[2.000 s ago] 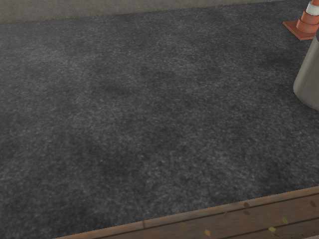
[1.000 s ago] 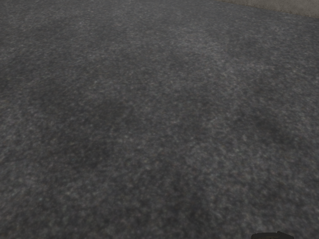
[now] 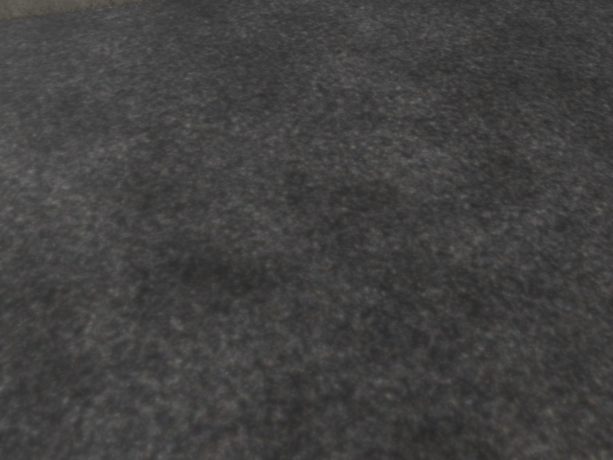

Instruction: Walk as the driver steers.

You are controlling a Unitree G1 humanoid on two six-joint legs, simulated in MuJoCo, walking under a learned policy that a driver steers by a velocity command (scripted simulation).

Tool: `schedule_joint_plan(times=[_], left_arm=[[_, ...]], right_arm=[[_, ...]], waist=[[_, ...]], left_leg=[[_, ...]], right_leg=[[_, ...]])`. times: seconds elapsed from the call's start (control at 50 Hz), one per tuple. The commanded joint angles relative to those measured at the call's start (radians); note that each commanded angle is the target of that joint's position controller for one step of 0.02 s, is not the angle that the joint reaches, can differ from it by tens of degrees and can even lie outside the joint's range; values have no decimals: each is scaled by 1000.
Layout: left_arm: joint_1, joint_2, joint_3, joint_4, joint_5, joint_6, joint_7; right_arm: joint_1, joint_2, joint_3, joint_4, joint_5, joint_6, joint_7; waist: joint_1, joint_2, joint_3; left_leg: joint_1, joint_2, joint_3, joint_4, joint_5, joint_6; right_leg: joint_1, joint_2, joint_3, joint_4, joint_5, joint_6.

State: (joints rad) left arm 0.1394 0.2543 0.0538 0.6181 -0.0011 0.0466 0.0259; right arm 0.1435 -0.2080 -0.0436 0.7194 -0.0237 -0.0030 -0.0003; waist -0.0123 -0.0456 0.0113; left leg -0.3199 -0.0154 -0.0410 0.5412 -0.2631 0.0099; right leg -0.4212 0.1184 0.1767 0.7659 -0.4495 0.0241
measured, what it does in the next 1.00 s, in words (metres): steps on the spot: right foot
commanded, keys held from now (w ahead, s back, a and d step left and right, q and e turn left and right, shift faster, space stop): shift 0.92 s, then w+shift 0.08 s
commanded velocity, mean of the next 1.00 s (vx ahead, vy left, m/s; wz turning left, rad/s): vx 0.02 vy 0.00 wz -0.04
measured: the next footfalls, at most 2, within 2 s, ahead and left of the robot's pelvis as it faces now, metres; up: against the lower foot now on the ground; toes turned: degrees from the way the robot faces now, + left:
right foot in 0.16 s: +0.02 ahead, -0.14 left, +0.00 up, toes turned +5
right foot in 1.60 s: +0.35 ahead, -0.03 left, +0.00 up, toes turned +0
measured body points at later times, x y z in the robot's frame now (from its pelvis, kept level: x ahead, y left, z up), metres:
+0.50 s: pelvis +0.00 -0.02 +0.00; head +0.01 -0.02 +0.45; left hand +0.15 +0.22 -0.11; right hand +0.15 -0.27 -0.11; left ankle +0.01 +0.12 -0.73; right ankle -0.02 -0.14 -0.73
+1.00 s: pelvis +0.01 -0.01 -0.01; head +0.01 -0.02 +0.44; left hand +0.13 +0.23 -0.13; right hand +0.13 -0.27 -0.12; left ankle +0.01 +0.12 -0.73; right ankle -0.02 -0.14 -0.73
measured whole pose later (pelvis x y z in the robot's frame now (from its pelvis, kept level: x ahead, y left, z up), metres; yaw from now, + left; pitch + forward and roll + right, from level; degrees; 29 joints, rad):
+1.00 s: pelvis +0.01 -0.01 -0.01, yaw +0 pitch +0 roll +0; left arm 0.23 0.19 0.04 0.80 -0.02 0.01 0.01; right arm 0.27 -0.22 -0.05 0.71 0.01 0.00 -0.02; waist -0.01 0.00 -0.02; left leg -0.29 0.00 -0.04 0.65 -0.44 0.00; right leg -0.23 0.02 0.09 0.62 -0.44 -0.02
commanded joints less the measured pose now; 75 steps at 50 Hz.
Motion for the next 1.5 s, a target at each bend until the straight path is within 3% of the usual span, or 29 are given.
schedule_joint_plan(times=[0.02,0.08,0.14,0.16,0.18,0.2,0.24,0.38,0.92,0.94,0.96,0.98,1.0,1.02,1.06,1.1,1.14,1.18,1.2,1.22,1.24,1.26,1.28,1.3,1.32,1.36,1.4,1.46,1.5], left_arm=[[-1,90,44,-54,-5,-4,-6],[9,27,21,-18,-16,-11,-8],[21,42,26,17,-10,-19,-15],[24,79,34,15,-3,-14,-16],[26,130,44,11,3,-9,-12],[28,126,50,33,-1,-8,-12],[11,73,37,21,4,-14,-14],[16,70,25,26,5,-34,-15],[40,31,12,112,1,-46,-7],[79,39,17,133,-2,-42,-6],[118,76,30,144,-13,-39,-8],[155,107,36,144,-22,-47,-12],[197,148,44,152,-34,-69,-10],[182,179,51,156,-42,-95,-8],[159,152,44,153,-30,-137,-4],[120,136,39,137,-36,-135,-16],[55,146,41,122,-46,-117,-31],[77,117,30,132,-15,-108,-27],[48,80,17,121,-7,-116,-23],[32,-11,-8,80,36,-134,-15],[174,24,1,85,-26,-160,-15],[101,92,16,87,-55,-162,-10],[18,113,18,72,-40,-155,-11],[12,89,15,87,-14,-144,-10],[28,78,17,89,-5,-132,-14],[42,35,8,100,-9,-114,-27],[-11,-12,-9,87,-6,-115,-35],[-92,6,-9,79,-1,-114,-46],[-115,23,-6,72,-1,-112,-51]], right_arm=[[-56,-159,-41,-73,19,-10,-12],[-57,-137,-40,-59,26,1,-10],[-7,-131,-38,-41,35,-1,-6],[10,-131,-36,-43,27,-10,2],[28,-129,-34,-51,13,-25,16],[23,-111,-28,-52,9,-36,25],[-48,-113,-26,-61,14,-34,30],[-23,-106,-24,-75,9,-6,18],[71,-99,-26,-88,11,-5,-17],[104,-94,-27,-74,12,-1,-18],[122,-109,-34,-68,23,-1,-19],[105,-114,-35,-80,36,-11,-20],[61,-91,-28,-108,66,-38,-20],[2,-68,-21,-134,88,-67,-17],[-42,-119,-39,-155,83,-101,-10],[4,-115,-34,-139,61,-106,8],[111,-82,-32,-91,56,-103,27],[291,-109,-58,-9,43,-96,16],[430,-143,-71,13,38,-97,10],[526,-275,-80,17,24,-96,4],[480,-280,-75,-8,16,-105,20],[372,-244,-62,-23,27,-111,22],[313,-205,-51,-26,33,-108,19],[262,-192,-39,-30,27,-100,19],[237,-181,-33,-23,27,-94,13],[257,-130,-15,12,26,-88,-6],[267,-132,-13,38,22,-71,-29],[251,-189,-27,41,23,-55,-40],[260,-184,-27,60,31,-51,-38]], waist=[[22,168,-107],[7,204,-103],[5,208,-117],[-3,170,-129],[-31,79,-146],[-34,-3,-160],[-2,23,-112],[-9,-3,-35],[-3,36,-36],[2,20,-74],[15,-6,-38],[41,-41,39],[58,-127,105],[62,-198,172],[64,-168,177],[44,-107,82],[-19,-133,11],[-91,-26,-44],[-163,94,-78],[-132,437,-102],[-54,442,-140],[-29,237,3],[-33,123,51],[-17,61,36],[3,102,27],[15,157,-4],[19,147,-20],[-3,157,-41],[-6,165,-39]], left_leg=[[169,277,-265,-149,514,218],[180,190,-165,-119,512,162],[167,155,-149,-99,434,121],[145,147,-146,-95,381,95],[100,109,-111,-73,306,62],[114,63,-51,-74,214,26],[114,47,-20,-48,179,-1],[108,43,-17,-33,154,-4],[112,49,-20,-37,175,-18],[111,15,17,-17,-25,-13],[43,-19,45,21,-288,0],[-73,-20,41,73,-424,14],[-183,-21,59,185,-384,19],[-242,-1,45,295,-243,38],[-431,97,-71,396,-237,84],[-353,112,-35,244,-192,96],[10,33,87,89,-75,66],[323,-74,199,54,48,4],[448,3,64,-20,37,28],[493,280,-363,-148,247,114],[501,442,-758,-312,151,289],[437,452,-676,-298,153,304],[370,404,-501,-262,282,266],[313,337,-366,-260,414,221],[278,293,-268,-268,533,184],[259,230,-131,-278,749,151],[259,195,-48,-267,825,146],[227,174,0,-259,800,130],[231,198,-22,-239,763,139]], right_leg=[[-49,-77,-22,146,-70,46],[48,-99,-96,-98,19,53],[224,-90,-126,-357,281,24],[276,-119,-96,-336,366,3],[325,-168,-57,-267,539,-26],[288,-167,-51,-243,445,-57],[228,-166,-33,-274,362,-67],[150,-168,-15,-300,296,-66],[154,-141,-47,-288,299,-59],[171,-126,-55,-303,96,-73],[148,-131,-26,-332,-209,-111],[120,-189,74,-400,-461,-163],[131,-308,268,-518,-624,-239],[116,-423,453,-617,-613,-307],[263,-496,518,-652,-365,-323],[326,-418,320,-608,-186,-254],[146,-292,106,-543,-81,-202],[-2,-199,-29,-327,102,-154],[-85,-143,-96,-23,266,-105],[-278,-62,-143,413,-136,-37],[-415,-30,-24,523,-153,-44],[-507,-118,-47,588,-95,-53],[-509,-166,-82,552,-4,-67],[-428,-196,-99,487,74,-67],[-359,-210,-107,399,136,-60],[-260,-180,-147,288,225,-43],[-201,-150,-177,105,314,-21],[-69,-105,-206,-110,430,-11],[-26,-105,-187,-163,455,-24]])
